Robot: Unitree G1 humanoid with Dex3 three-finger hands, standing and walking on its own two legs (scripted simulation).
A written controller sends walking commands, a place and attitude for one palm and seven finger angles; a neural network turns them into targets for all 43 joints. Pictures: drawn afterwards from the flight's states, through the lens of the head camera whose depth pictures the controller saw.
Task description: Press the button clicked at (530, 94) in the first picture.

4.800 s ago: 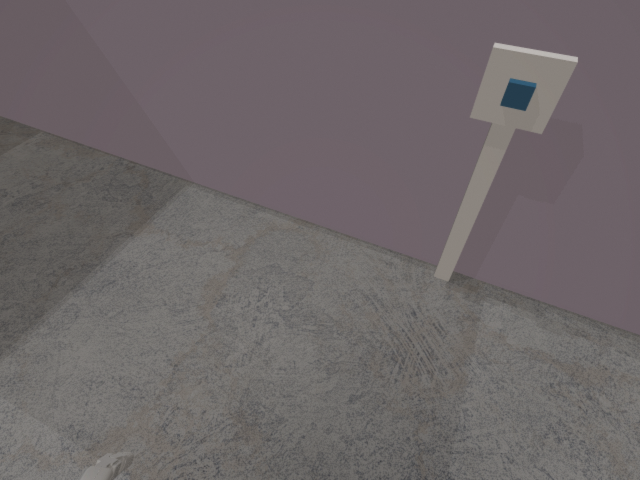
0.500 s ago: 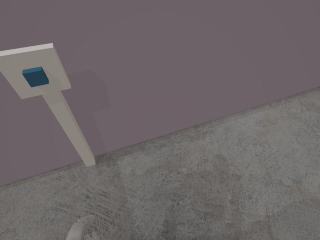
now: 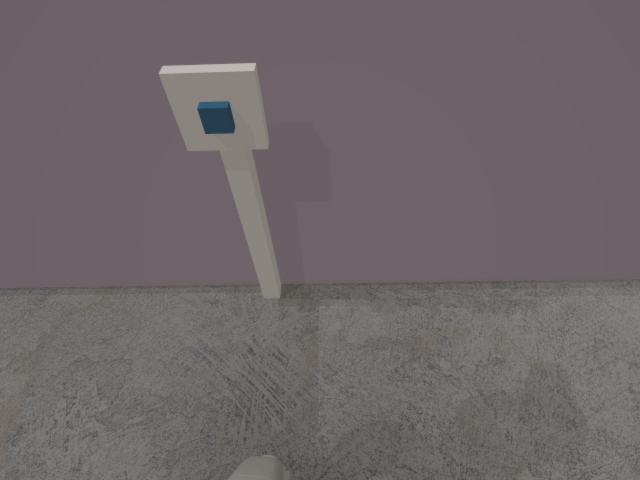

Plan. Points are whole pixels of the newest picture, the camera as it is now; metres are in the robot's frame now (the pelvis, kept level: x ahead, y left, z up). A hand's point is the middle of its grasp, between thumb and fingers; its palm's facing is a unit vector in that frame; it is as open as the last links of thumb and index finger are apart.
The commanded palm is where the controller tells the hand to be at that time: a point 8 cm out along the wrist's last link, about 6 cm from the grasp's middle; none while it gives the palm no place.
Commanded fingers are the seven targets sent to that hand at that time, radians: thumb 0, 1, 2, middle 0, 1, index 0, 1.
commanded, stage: take the last steps up to it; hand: left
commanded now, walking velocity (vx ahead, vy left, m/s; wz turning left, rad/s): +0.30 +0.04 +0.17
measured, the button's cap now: (217, 116) +0.74 +0.27 +0.02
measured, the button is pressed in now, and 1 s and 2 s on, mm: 0 0 0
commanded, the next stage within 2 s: come to a stop and stand still in 0.82 s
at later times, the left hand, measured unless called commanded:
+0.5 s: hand out of the picture +0.09 +0.26 -0.18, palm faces +0.09 -0.99 -0.15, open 7.4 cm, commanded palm none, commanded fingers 0.00 0.90 0.90 -0.20 -0.30 -0.20 -0.30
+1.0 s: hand (218, 368) +0.30 +0.21 -0.16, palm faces +0.11 -0.97 -0.23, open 7.1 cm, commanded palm none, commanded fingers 0.00 0.90 0.90 -0.20 -0.30 -0.20 -0.30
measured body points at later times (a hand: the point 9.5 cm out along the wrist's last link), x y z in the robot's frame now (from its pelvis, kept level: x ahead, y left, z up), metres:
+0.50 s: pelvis +0.07 +0.08 +0.01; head +0.06 +0.10 +0.45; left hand +0.09 +0.31 -0.16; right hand +0.04 -0.16 -0.14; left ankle +0.00 +0.13 -0.74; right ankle +0.13 -0.08 -0.66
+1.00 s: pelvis +0.24 +0.02 +0.00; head +0.24 +0.01 +0.45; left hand +0.29 +0.26 -0.14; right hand +0.23 -0.20 -0.17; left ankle +0.22 +0.15 -0.67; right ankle +0.27 -0.07 -0.74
